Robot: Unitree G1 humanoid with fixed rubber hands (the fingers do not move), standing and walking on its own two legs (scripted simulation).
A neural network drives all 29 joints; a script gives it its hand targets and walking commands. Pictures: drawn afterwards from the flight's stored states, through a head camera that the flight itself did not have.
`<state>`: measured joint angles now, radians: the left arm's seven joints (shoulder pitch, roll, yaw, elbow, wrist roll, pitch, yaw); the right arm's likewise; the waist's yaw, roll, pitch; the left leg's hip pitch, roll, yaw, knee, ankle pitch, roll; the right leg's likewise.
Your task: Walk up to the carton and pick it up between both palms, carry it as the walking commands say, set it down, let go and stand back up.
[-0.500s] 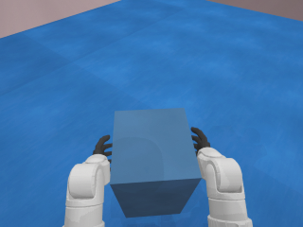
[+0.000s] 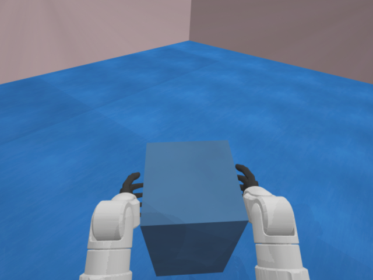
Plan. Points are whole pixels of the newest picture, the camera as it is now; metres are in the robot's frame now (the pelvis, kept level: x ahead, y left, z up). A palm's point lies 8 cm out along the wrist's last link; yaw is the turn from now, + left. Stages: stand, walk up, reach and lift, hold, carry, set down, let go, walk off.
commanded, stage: carry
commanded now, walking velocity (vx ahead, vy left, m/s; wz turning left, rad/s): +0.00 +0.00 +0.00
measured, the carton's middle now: (188, 214) +0.27 +0.01 +0.05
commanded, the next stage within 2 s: none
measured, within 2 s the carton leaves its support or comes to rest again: neither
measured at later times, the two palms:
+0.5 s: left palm (98, 252) +0.18 +0.17 +0.07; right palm (235, 246) +0.20 -0.08 +0.06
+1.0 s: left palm out of the picture +0.14 +0.19 +0.05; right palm (227, 266) +0.16 -0.06 +0.06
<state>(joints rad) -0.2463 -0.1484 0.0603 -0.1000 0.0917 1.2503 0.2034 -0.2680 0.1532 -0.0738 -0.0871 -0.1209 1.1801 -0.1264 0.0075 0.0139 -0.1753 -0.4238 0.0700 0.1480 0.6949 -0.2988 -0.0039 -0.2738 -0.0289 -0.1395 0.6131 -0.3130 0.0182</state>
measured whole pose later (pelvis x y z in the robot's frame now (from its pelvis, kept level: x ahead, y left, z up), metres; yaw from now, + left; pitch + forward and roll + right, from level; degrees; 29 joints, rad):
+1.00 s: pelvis -0.14 +0.05 +0.01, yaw -1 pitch +2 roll -2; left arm -0.22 -0.14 0.10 -0.04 0.12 1.06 0.15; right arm -0.28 0.16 -0.06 0.02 -0.11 1.01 -0.12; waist 0.02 0.01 -0.04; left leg -0.43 0.05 0.10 0.57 -0.19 -0.05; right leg -0.31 -0.01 -0.09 0.57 -0.29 0.00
